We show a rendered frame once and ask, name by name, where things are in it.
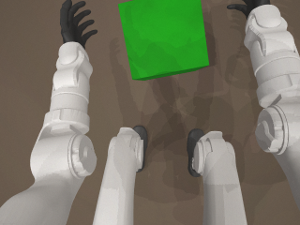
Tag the left robot hand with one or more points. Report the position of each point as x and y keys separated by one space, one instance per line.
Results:
x=70 y=30

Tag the right robot upper arm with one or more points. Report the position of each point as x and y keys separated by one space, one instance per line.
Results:
x=278 y=132

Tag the robot right forearm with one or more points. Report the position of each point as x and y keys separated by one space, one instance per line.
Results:
x=274 y=57

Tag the left robot upper arm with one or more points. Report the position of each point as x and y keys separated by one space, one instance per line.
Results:
x=59 y=165

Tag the robot right thigh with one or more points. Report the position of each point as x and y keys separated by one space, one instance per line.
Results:
x=222 y=196

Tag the robot left forearm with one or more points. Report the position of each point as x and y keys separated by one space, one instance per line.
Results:
x=70 y=94

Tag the right robot hand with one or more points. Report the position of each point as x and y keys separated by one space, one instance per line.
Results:
x=250 y=5

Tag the robot right shin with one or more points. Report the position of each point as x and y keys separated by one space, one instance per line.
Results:
x=212 y=134

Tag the carton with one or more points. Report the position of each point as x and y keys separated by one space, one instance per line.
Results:
x=163 y=37

